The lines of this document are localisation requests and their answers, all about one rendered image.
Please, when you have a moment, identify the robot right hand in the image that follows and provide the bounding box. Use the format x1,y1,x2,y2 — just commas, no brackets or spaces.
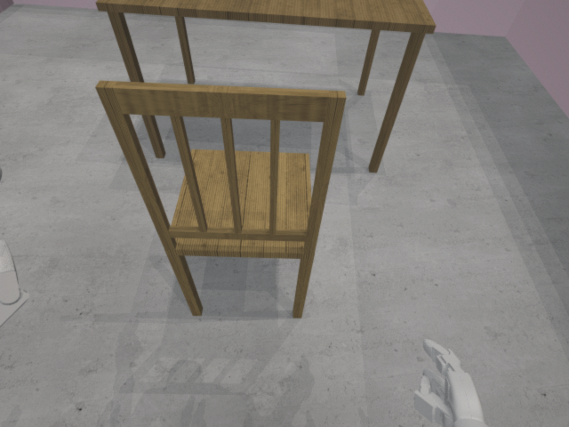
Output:
414,339,486,427

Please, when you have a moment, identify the robot left hand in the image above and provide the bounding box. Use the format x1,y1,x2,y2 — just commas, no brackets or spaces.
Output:
0,167,29,327

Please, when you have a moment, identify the chair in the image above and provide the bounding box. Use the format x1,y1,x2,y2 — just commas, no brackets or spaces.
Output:
95,81,346,318

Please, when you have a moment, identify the table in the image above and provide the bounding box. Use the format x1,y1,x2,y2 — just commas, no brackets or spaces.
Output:
96,0,436,173

